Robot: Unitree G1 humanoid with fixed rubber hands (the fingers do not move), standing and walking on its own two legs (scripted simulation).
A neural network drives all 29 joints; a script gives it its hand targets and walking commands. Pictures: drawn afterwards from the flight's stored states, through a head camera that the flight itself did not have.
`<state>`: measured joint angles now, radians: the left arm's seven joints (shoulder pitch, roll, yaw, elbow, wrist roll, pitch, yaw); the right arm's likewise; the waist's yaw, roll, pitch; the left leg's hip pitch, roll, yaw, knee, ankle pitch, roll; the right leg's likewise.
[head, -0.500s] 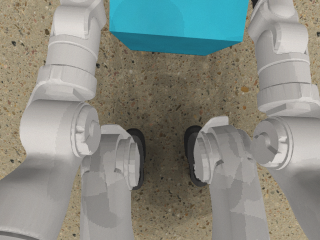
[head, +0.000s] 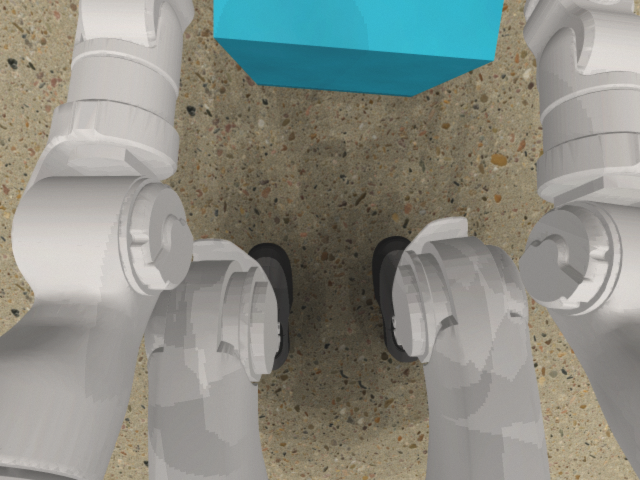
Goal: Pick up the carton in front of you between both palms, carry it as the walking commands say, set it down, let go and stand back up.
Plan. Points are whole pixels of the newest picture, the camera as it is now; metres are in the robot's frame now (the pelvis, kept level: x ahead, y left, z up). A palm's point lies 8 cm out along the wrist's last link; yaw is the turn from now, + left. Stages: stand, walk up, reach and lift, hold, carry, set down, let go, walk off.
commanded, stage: set down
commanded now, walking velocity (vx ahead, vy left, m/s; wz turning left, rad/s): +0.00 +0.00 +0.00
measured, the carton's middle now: out of the picture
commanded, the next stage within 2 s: let go in 1.70 s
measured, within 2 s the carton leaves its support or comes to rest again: neither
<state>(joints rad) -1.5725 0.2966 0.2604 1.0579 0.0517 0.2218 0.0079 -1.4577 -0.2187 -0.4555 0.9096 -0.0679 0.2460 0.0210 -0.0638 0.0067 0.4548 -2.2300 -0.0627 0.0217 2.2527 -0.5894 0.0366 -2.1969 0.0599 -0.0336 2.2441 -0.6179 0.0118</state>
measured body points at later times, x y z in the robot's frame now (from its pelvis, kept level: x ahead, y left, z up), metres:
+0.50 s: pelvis +0.01 +0.00 +0.00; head +0.38 +0.00 +0.23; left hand +0.59 +0.14 -0.19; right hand +0.54 -0.20 -0.19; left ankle +0.11 +0.10 -0.33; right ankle +0.11 -0.11 -0.33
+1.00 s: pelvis +0.00 -0.01 +0.06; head +0.36 -0.01 +0.34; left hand +0.61 +0.15 -0.06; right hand +0.56 -0.22 -0.06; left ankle +0.11 +0.10 -0.33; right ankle +0.11 -0.11 -0.33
